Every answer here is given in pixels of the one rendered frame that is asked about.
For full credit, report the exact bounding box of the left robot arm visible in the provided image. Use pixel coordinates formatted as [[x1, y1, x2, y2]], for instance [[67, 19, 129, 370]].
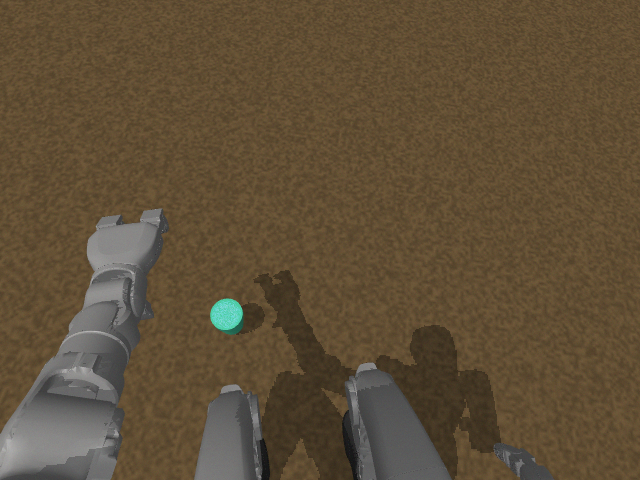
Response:
[[0, 263, 148, 480]]

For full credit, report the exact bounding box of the cup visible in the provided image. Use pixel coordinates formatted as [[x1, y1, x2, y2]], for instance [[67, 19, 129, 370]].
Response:
[[210, 299, 244, 335]]

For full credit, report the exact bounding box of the right robot foot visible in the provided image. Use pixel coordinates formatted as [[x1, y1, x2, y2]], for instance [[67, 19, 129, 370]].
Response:
[[342, 410, 360, 480]]

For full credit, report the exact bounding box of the right robot hand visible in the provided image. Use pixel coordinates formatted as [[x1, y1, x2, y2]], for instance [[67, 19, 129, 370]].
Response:
[[493, 443, 554, 480]]

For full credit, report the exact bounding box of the left robot hand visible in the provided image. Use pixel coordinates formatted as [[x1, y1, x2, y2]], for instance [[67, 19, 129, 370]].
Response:
[[87, 208, 169, 320]]

